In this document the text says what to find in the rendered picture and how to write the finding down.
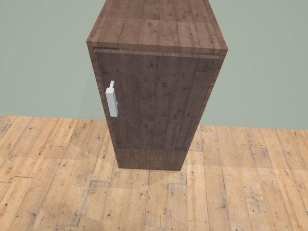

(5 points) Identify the cupboard door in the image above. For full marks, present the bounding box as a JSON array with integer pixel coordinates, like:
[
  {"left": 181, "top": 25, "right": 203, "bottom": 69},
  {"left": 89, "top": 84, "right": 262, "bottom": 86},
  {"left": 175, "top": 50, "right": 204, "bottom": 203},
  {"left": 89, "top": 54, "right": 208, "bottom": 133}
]
[{"left": 94, "top": 49, "right": 220, "bottom": 152}]

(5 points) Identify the handle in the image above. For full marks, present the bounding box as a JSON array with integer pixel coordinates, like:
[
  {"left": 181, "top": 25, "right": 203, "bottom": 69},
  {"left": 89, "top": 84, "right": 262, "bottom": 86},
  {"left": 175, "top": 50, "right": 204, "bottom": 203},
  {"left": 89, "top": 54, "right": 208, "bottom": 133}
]
[{"left": 105, "top": 81, "right": 118, "bottom": 117}]

